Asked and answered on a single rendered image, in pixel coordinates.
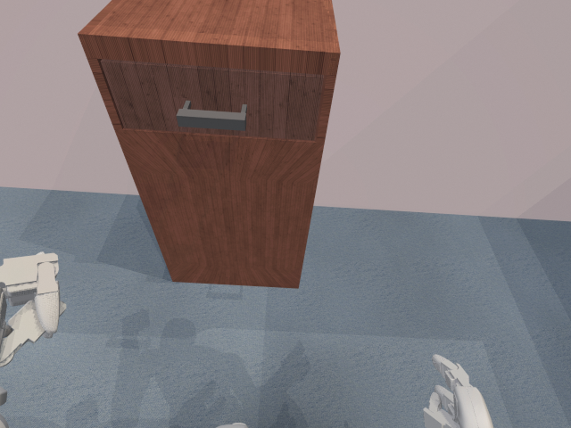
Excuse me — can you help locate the cabinet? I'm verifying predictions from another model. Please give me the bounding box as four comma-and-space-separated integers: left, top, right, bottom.
78, 0, 340, 289

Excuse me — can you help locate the drawer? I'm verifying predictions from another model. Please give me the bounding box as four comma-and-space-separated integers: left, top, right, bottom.
101, 59, 324, 141

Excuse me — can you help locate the handle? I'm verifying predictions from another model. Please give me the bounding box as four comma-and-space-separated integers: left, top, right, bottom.
177, 101, 247, 131

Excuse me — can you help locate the right robot hand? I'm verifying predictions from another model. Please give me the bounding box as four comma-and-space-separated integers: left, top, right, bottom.
424, 354, 493, 428

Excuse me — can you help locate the left robot hand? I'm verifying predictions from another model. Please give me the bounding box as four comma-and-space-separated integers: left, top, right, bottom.
0, 251, 66, 367

